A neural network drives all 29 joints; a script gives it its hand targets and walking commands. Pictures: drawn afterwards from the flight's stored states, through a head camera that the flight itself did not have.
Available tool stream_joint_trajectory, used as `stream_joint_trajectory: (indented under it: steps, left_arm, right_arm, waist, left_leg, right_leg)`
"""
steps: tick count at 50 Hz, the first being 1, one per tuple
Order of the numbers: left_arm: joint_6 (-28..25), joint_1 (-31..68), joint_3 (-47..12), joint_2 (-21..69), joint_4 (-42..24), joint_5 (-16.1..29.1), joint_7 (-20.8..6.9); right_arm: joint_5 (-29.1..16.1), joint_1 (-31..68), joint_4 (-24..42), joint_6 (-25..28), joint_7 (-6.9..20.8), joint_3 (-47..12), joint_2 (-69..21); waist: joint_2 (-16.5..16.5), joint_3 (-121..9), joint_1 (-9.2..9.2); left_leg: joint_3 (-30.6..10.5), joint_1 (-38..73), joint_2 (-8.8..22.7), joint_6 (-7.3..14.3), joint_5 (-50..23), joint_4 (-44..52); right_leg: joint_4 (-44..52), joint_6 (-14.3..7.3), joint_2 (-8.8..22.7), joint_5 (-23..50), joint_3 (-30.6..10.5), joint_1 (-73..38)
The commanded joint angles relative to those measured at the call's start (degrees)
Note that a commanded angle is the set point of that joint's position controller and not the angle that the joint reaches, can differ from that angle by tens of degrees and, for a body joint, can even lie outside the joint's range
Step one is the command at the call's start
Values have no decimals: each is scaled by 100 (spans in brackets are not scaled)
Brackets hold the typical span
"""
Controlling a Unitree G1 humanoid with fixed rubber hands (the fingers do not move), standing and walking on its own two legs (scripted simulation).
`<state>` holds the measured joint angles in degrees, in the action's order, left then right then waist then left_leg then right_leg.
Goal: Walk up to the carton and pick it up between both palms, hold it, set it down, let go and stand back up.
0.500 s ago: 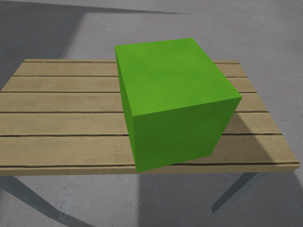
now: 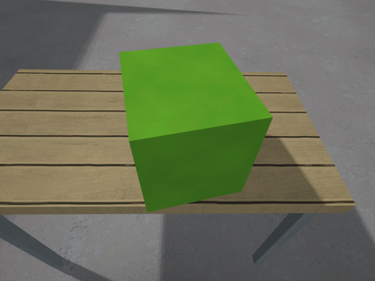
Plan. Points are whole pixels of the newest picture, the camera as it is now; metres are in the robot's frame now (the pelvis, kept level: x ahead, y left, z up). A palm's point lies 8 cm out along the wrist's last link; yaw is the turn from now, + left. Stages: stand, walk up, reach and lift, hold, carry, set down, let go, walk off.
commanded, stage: walk up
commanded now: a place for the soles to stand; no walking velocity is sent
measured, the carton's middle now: (184, 125) +0.45 +0.03 +0.08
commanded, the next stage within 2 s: reach and lift in 0.80 s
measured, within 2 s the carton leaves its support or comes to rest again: neither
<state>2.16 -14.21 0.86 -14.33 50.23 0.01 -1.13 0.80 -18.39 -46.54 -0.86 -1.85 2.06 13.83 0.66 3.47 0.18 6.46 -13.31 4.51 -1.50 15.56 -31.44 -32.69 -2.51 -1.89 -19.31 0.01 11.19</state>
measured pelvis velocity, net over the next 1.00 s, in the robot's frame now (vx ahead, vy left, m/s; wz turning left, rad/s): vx -0.02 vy -0.01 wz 0.06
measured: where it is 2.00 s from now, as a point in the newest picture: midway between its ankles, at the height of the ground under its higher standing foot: outside the picture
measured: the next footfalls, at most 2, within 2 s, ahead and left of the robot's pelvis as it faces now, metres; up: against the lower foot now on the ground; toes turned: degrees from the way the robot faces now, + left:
none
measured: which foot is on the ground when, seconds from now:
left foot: down 0.00-1.00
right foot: down 0.00-1.00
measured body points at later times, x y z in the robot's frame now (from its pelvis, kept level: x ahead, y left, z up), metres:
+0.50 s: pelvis +0.01 -0.01 +0.00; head +0.03 -0.01 +0.45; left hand +0.08 +0.25 -0.14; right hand +0.06 -0.28 -0.13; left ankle +0.01 +0.14 -0.73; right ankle -0.02 -0.09 -0.73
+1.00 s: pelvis -0.02 -0.01 -0.03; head +0.04 +0.00 +0.42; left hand +0.14 +0.25 -0.14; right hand +0.15 -0.26 -0.14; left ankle +0.01 +0.14 -0.73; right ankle -0.02 -0.09 -0.73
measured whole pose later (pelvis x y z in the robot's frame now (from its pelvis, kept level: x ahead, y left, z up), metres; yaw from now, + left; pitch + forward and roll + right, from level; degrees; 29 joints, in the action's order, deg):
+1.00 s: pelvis -0.02 -0.01 -0.03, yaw +3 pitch -2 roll +1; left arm 25.9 -3.7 4.3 -15.2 30.2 -3.2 -1.4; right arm 0.5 -2.7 -47.5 3.9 1.5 3.8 11.7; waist 3.2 9.7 -2.3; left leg 2.1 -22.7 3.9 -3.1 19.5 -44.2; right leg -46.4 -3.5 -0.7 -25.2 3.9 19.6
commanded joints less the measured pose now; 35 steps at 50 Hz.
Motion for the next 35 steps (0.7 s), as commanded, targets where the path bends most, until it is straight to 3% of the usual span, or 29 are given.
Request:
stream_joint_trajectory:
  steps: [1,3,8,10,13,17,19,20,24,26,28,29,31,33,35]
  left_arm:
    - [-123,-42,274,-1073,-559,-9,34]
    - [-115,-46,302,-1084,-593,-16,11]
    - [-80,41,309,-1075,-693,3,-7]
    - [-72,21,309,-1046,-710,-3,-25]
    - [-69,69,296,-1023,-760,-45,-45]
    - [-97,-12,281,-1002,-775,-78,-51]
    - [-93,-16,314,-1008,-773,-79,-57]
    - [-95,-30,337,-1055,-808,-65,-53]
    - [-68,67,342,-1151,-819,23,-31]
    - [-44,143,301,-1101,-823,0,-30]
    - [-46,112,281,-1058,-874,-7,-39]
    - [-44,94,297,-1075,-891,-41,-44]
    - [-35,98,273,-1008,-883,-61,-54]
    - [-36,110,276,-997,-918,-96,-68]
    - [-50,-9,326,-1068,-909,-89,-75]
  right_arm:
    - [27,-311,526,194,-48,206,936]
    - [22,-331,506,189,-52,216,987]
    - [18,-365,528,189,-62,195,921]
    - [7,-309,551,191,-60,215,979]
    - [42,-417,549,206,-53,230,1011]
    - [41,-404,561,216,-51,264,1182]
    - [32,-358,570,196,-50,245,1111]
    - [38,-319,592,183,-47,231,1021]
    - [-13,-184,598,155,-69,187,799]
    - [-12,-370,559,193,-75,216,895]
    - [19,-424,573,227,-71,248,1033]
    - [42,-470,561,224,-72,263,1089]
    - [53,-534,547,213,-66,290,1183]
    - [48,-415,582,185,-62,300,1259]
    - [49,-372,603,170,-54,253,1156]
  waist:
    - [159,-119,21]
    - [-33,-152,24]
    - [169,-171,38]
    - [-133,-45,41]
    - [-87,-167,3]
    - [-264,-313,5]
    - [-226,-304,12]
    - [-43,-389,37]
    - [285,-122,94]
    - [118,-101,6]
    - [-116,-297,-13]
    - [-70,-318,-25]
    - [-174,-306,-64]
    - [-208,-155,-26]
    - [-209,-248,4]
  left_leg:
    - [-456,593,268,433,-780,287]
    - [-432,488,288,435,-875,261]
    - [-431,440,243,406,-686,211]
    - [-477,389,273,404,-662,267]
    - [-647,440,424,503,-730,356]
    - [-849,507,741,669,-1235,392]
    - [-674,290,610,591,-1200,287]
    - [-584,313,499,535,-1069,158]
    - [-266,130,2,268,-332,-60]
    - [-383,311,109,306,-681,83]
    - [-593,611,359,435,-1205,213]
    - [-758,633,525,524,-1414,222]
    - [-965,521,734,658,-1585,337]
    - [-1002,279,781,693,-1467,357]
    - [-842,191,629,630,-1300,244]
  right_leg:
    - [967,-205,751,1720,-876,735]
    - [946,-148,733,1754,-825,586]
    - [1002,-175,730,1553,-821,594]
    - [981,-131,720,1480,-844,658]
    - [849,-125,630,1196,-711,623]
    - [485,12,575,1787,-656,446]
    - [634,-29,612,1877,-681,243]
    - [744,-44,681,1876,-773,209]
    - [1207,-318,893,1854,-984,319]
    - [1055,-347,802,1861,-764,426]
    - [690,-181,643,1901,-573,490]
    - [590,-64,605,1882,-538,483]
    - [334,-47,509,1796,-449,410]
    - [373,32,551,1759,-537,356]
    - [518,41,619,1867,-643,197]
